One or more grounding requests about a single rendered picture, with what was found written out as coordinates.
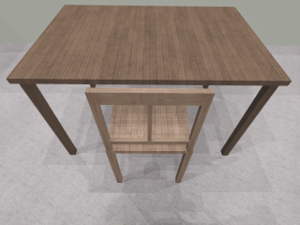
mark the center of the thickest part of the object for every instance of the table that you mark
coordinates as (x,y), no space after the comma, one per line
(148,45)

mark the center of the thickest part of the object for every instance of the chair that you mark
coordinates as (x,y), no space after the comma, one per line
(149,121)

